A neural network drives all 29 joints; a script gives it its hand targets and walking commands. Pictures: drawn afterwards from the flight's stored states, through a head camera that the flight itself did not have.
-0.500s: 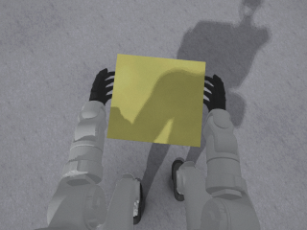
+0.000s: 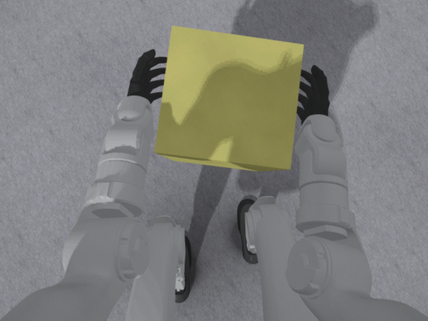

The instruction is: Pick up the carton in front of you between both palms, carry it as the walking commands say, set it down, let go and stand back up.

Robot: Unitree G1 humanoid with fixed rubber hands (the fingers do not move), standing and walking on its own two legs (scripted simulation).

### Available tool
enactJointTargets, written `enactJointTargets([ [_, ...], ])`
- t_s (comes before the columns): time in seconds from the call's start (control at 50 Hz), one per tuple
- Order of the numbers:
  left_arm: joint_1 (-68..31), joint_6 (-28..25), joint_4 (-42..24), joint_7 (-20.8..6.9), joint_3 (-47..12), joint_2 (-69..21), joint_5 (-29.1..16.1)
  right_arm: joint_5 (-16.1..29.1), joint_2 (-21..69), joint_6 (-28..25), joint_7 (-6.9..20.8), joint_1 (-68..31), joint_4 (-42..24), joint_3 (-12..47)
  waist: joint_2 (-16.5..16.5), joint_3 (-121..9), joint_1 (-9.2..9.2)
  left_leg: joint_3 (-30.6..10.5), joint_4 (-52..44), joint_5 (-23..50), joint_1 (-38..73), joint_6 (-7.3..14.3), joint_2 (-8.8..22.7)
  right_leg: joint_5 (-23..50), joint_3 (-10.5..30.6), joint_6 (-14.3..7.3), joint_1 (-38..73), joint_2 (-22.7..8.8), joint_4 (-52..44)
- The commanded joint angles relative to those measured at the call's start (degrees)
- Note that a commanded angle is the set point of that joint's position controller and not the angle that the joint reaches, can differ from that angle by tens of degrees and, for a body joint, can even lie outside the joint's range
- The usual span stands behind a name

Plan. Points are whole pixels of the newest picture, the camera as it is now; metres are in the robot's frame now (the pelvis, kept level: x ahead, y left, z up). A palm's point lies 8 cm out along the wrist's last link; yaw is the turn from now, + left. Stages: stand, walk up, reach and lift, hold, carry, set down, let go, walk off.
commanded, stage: set down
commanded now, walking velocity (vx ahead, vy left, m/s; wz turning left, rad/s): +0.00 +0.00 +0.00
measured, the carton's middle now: (224, 115) +0.47 -0.07 -0.18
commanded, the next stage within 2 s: none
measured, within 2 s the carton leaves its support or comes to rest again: rests again in 1.78 s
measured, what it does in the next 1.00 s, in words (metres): lowers itself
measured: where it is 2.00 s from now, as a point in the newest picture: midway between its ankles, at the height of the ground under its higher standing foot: (216, 260)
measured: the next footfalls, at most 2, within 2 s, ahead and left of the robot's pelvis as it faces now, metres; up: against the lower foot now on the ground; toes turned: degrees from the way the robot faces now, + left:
none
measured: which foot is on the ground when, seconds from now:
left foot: down 0.00-1.00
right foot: down 0.00-1.00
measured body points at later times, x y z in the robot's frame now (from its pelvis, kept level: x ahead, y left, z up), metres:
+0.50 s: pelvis -0.02 +0.00 -0.11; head +0.33 -0.02 +0.17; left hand +0.55 +0.05 -0.26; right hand +0.47 -0.24 -0.25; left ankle +0.05 +0.11 -0.49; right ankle +0.13 -0.14 -0.49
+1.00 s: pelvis -0.02 +0.00 -0.14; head +0.34 +0.00 +0.12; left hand +0.54 +0.05 -0.32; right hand +0.49 -0.25 -0.29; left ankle +0.05 +0.11 -0.49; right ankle +0.13 -0.14 -0.49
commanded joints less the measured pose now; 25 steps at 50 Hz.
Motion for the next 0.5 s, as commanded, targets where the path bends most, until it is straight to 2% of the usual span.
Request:
enactJointTargets([
  [0.0,-33.63,-1.73,-1.38,-11.79,-26.84,-51.95,-7.02,7.14,47.09,-0.31,12.84,-35.85,3.8,32.36,1.29,-58.69,-2.98,-0.43,-10.52,17.65,13.73,-1.68,-6.85,17.77,-5.45,0.5,46.83,9.27,2.51],
  [0.06,-35.95,-1.68,-0.73,-11.17,-26.58,-50.95,-7.16,7.73,46.11,-0.24,12.8,-38.48,3.79,32.0,1.49,-58.85,-3.08,0.03,-7.97,17.1,12.61,-1.63,-6.88,17.17,-5.92,0.84,44.19,9.14,4.84],
  [0.22,-41.92,-1.89,2.63,-10.85,-25.88,-48.21,-7.73,8.09,42.38,-0.64,12.09,-43.67,5.36,28.77,2.64,-55.92,-4.9,0.91,-1.95,12.87,5.63,-1.17,-6.79,15.32,-6.58,1.23,39.86,8.29,10.6],
  [0.42,-48.32,-2.89,6.61,-10.73,-26.93,-43.13,-10.4,11.14,36.93,-2.17,11.72,-52.29,5.39,28.63,1.92,-53.11,-5.97,1.24,5.43,10.44,0.15,-0.67,-5.82,14.96,-7.06,1.77,37.78,6.59,17.78],
  [0.48,-51.34,-4.17,5.34,-10.33,-27.01,-40.34,-10.58,12.24,39.88,-2.28,12.01,-47.76,10.73,26.54,3.29,-49.6,-4.99,1.47,6.85,10.71,-2.46,-0.49,-5.47,16.59,-6.21,1.45,36.67,6.56,19.62],
])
